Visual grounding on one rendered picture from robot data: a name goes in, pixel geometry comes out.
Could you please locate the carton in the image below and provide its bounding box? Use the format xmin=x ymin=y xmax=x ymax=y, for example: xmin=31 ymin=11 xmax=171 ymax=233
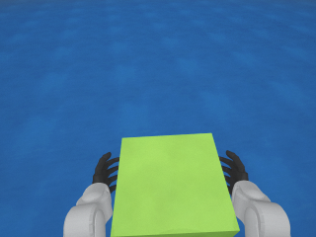
xmin=111 ymin=133 xmax=240 ymax=237

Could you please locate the robot left forearm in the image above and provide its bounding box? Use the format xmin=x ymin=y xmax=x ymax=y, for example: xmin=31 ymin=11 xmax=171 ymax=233
xmin=63 ymin=183 xmax=114 ymax=237

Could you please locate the robot right forearm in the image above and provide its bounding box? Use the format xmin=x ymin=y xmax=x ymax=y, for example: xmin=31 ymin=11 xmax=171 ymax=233
xmin=231 ymin=180 xmax=291 ymax=237

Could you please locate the left robot hand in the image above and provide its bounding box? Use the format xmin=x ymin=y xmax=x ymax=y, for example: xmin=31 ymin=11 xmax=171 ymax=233
xmin=92 ymin=152 xmax=120 ymax=194

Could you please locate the right robot hand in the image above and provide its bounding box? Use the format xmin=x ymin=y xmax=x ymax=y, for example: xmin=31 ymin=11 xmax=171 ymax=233
xmin=218 ymin=150 xmax=249 ymax=196

